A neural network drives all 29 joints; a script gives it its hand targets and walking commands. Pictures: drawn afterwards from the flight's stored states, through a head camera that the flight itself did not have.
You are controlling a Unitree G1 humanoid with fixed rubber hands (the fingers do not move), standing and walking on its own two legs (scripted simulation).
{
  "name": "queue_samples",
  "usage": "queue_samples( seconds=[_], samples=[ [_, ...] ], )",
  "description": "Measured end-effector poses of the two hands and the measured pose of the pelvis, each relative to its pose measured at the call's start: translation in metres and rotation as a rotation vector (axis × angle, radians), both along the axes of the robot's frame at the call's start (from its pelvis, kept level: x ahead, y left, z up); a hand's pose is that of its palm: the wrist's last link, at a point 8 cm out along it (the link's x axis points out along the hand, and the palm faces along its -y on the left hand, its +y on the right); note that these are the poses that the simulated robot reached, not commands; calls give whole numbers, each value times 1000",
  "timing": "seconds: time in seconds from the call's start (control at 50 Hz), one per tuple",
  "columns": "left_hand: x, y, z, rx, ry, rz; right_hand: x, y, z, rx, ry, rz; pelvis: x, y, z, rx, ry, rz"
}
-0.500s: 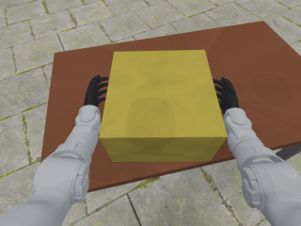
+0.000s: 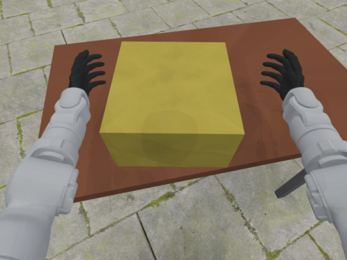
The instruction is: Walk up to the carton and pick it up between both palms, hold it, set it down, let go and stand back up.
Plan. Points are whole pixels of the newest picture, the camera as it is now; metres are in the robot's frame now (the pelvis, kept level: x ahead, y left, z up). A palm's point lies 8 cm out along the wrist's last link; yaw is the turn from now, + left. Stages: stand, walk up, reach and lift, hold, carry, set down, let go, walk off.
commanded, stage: set down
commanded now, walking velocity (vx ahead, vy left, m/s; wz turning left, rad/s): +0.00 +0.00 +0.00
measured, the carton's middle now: (172, 102) +0.50 +0.03 +0.04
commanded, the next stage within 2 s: none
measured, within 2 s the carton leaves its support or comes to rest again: neither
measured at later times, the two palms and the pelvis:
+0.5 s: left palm (53, 78) +0.44 +0.27 +0.17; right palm (294, 82) +0.45 -0.20 +0.17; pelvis +0.01 +0.01 +0.02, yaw +2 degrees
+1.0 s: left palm (54, 125) +0.36 +0.27 +0.12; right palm (296, 139) +0.36 -0.21 +0.10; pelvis +0.04 +0.02 +0.03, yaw +1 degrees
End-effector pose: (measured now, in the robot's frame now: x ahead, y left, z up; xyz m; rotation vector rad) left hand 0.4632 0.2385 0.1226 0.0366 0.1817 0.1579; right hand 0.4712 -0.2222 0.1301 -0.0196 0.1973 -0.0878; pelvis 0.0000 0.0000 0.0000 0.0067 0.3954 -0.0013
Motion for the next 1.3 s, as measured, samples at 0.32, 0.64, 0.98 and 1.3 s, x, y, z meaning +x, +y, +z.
queue_samples(
  seconds=[0.32, 0.64, 0.98, 1.3],
  samples=[
    [-8, 15, 54, 5, 17, 16, -8, 24, 44, 11, 24, -4, -5, 0, 12, 0, -89, 32],
    [-44, 29, 25, 14, 74, -31, -48, 9, 11, 31, 61, -10, 23, 16, 28, -8, -257, 40],
    [-95, 25, -4, 1, 80, -23, -109, 7, -25, 53, 21, -9, 41, 21, 33, -8, -351, 15],
    [-173, 25, -41, -23, 104, -2, -186, 15, -45, 55, 33, -23, 34, 24, 33, -9, -429, -2]
  ],
)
